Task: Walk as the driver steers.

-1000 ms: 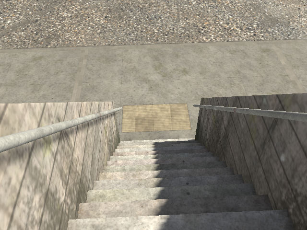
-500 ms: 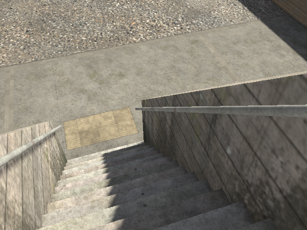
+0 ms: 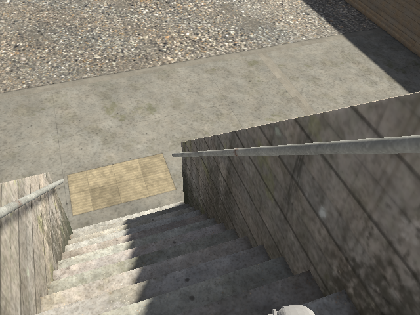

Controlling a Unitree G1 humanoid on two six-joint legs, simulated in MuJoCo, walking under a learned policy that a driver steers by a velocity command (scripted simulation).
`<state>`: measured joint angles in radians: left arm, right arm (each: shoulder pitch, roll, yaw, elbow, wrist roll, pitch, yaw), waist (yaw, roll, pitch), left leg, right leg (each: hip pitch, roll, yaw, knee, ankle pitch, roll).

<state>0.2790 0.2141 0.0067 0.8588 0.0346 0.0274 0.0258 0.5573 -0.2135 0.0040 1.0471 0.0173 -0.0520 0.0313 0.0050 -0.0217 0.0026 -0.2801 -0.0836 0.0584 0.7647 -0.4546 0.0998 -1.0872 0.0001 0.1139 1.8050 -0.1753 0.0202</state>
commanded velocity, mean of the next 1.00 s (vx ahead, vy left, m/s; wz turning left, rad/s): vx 0.50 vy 0.00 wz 0.21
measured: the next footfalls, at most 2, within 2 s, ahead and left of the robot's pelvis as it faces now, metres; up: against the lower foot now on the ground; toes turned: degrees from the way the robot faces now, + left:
right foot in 0.40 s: +0.33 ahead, -0.16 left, -0.22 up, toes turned +1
left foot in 0.92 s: +0.51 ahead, +0.04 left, -0.44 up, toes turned +17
